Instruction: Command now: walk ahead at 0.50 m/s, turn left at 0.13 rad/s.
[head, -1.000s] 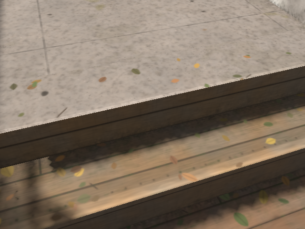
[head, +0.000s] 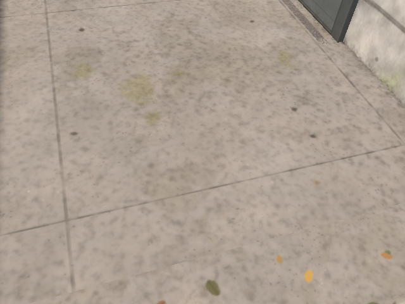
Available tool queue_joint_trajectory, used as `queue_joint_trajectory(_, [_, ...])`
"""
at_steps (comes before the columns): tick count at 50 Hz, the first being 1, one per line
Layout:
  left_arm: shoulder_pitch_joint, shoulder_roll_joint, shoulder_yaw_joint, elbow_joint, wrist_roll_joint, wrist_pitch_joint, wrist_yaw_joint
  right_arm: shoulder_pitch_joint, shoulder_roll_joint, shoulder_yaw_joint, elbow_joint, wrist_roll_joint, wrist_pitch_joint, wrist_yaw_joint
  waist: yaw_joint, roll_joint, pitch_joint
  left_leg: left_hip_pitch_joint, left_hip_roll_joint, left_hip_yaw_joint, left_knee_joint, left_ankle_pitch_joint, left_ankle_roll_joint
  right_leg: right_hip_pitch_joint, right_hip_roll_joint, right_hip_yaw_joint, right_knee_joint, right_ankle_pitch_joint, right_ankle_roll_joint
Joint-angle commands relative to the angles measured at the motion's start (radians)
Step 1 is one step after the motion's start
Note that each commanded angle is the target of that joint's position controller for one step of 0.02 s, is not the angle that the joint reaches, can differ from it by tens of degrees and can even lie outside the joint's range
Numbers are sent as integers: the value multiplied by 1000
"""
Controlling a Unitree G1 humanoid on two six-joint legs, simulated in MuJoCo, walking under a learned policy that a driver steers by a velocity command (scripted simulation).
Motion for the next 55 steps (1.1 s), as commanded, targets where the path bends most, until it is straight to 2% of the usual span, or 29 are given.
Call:
queue_joint_trajectory(1, [168,-143,-40,141,42,-50,-10,-49,167,90,-187,-17,21,-21,-65,49,17,-492,23,-69,381,-73,58,276,-279,543,-600,-34,-80])
queue_joint_trajectory(5, [241,-61,-37,206,45,-125,-23,-197,145,88,-184,12,59,-14,-58,50,104,-583,3,-16,392,-107,32,170,-318,319,-707,213,-42])
queue_joint_trajectory(7, [258,12,-22,237,33,-154,-42,-318,167,97,-235,-8,62,-26,-54,10,108,-688,13,12,403,-154,51,226,-314,290,-758,170,-24])
queue_joint_trajectory(9, [321,7,-23,277,20,-151,-50,-425,168,106,-295,-21,72,-32,-45,7,127,-743,60,53,214,-171,59,298,-270,209,-781,75,35])
queue_joint_trajectory(10, [362,-9,-28,286,19,-145,-46,-491,169,112,-313,-21,74,-29,-13,10,130,-748,60,87,130,-162,48,323,-253,198,-795,76,40])
queue_joint_trajectory(13, [430,61,-5,262,10,-133,17,-538,136,113,-340,-5,91,-2,21,-66,38,-627,154,229,-126,-295,41,540,-300,156,-960,348,-31])
queue_joint_trajectory(15, [456,44,-11,235,-24,-116,36,-562,157,124,-313,14,102,18,51,-16,36,-444,161,354,-404,-421,77,625,-301,72,-985,710,-31])
queue_joint_trajectory(16, [466,54,-12,217,-24,-107,38,-525,166,125,-284,10,111,15,40,-39,-2,-282,109,428,-493,-471,92,623,-297,10,-906,1096,-17])
queue_joint_trajectory(18, [487,141,3,188,-19,-108,54,-323,113,95,-205,43,132,0,-30,-218,-133,-59,-9,466,-608,-539,108,734,-358,11,-643,1849,-34])
queue_joint_trajectory(19, [438,181,12,153,-33,-109,37,-168,40,71,-162,28,122,-5,-88,-299,-225,95,-56,410,-759,-502,130,770,-363,6,-425,1929,-21])
queue_joint_trajectory(20, [394,182,11,104,-46,-123,18,-63,-44,40,-136,15,108,-8,-144,-297,-308,360,9,125,-909,-494,175,552,-323,3,-144,1686,16])
queue_joint_trajectory(21, [361,152,5,11,-43,-148,-29,-2,-191,-6,-111,10,119,-13,-158,52,-366,545,194,-480,-1248,-867,286,178,-155,56,267,985,71])
queue_joint_trajectory(22, [229,134,27,-46,2,-167,-69,-104,-236,-33,-129,11,142,-12,-144,151,-353,509,261,-896,-1591,-1008,328,-44,7,212,770,285,100])
queue_joint_trajectory(23, [238,44,16,-107,20,-165,-66,-207,-193,-26,-110,-1,123,0,-36,53,-289,462,293,-805,-1599,-881,279,-184,-60,341,1000,312,96])
queue_joint_trajectory(25, [163,-8,-8,-183,4,-141,-16,-217,-121,-17,-16,-11,66,3,39,-148,-27,196,263,-537,-1515,-581,189,-258,-115,298,1019,309,78])
queue_joint_trajectory(27, [201,-116,-54,-194,15,-82,16,-184,-34,2,65,-7,40,16,129,-124,65,91,162,-239,-1443,-364,112,-307,-146,314,965,282,60])
queue_joint_trajectory(28, [215,-98,-58,-190,9,-59,18,-163,-12,13,75,-2,31,20,129,-97,99,52,144,-179,-1454,-312,100,-320,-151,304,929,252,64])
queue_joint_trajectory(30, [187,-41,-55,-204,28,-31,17,-191,-58,9,49,12,19,19,147,-58,129,-32,84,-72,-1501,-346,95,-224,-186,277,566,282,97])
queue_joint_trajectory(33, [61,42,-33,-217,25,-35,-3,-66,-137,-7,25,28,-8,9,45,1,60,130,118,-152,-1606,-108,121,-212,-199,208,282,399,134])
queue_joint_trajectory(35, [-30,32,-31,-219,19,-41,-14,30,-151,-16,17,42,-6,-7,-8,30,44,293,144,-184,-1638,14,114,-216,-192,212,67,461,154])
queue_joint_trajectory(39, [-194,24,-34,-234,-2,-29,-43,152,-179,-33,7,13,14,-17,-104,83,26,604,162,-198,-1646,207,117,-222,-130,165,-184,381,153])
queue_joint_trajectory(43, [-240,47,-33,-254,-12,-56,-48,117,-192,-37,-42,15,16,-21,-77,81,7,697,193,-220,-1561,366,120,-107,-95,196,-340,291,129])
queue_joint_trajectory(46, [-15,110,-1,-193,-9,-75,-14,50,-221,-39,-60,20,-1,-14,35,91,-74,612,132,-158,-1331,745,20,321,-12,178,-524,309,94])
queue_joint_trajectory(47, [106,142,11,-166,7,-88,3,35,-211,-38,-65,31,-9,-9,90,85,-136,531,98,-138,-1166,668,-12,518,-79,207,-571,451,66])
queue_joint_trajectory(48, [252,195,20,-158,32,-97,23,48,-139,-19,-98,39,-17,-7,131,-4,-268,352,56,-100,-921,261,-30,785,-286,349,-458,708,17])
queue_joint_trajectory(49, [235,261,25,-160,56,-98,16,223,-89,-6,-102,92,0,-14,43,-315,-443,40,-113,6,-532,-603,-99,1086,-604,759,-403,1223,-205])
queue_joint_trajectory(50, [220,194,24,-172,10,-82,5,219,-181,-20,-69,33,21,-24,45,-175,-466,29,-51,-13,-454,-500,-83,968,-539,813,-476,1116,-203])
queue_joint_trajectory(52, [111,57,-19,-168,0,-89,3,48,-152,-12,-94,17,33,-14,29,-51,-204,-18,-7,-10,-523,-367,-104,722,-421,559,-555,995,-132])
queue_joint_trajectory(55, [140,81,-23,-115,-11,-109,7,31,-120,-4,-93,-11,77,14,-15,-97,-97,42,8,0,-653,-332,-118,539,-337,395,-634,1045,-76])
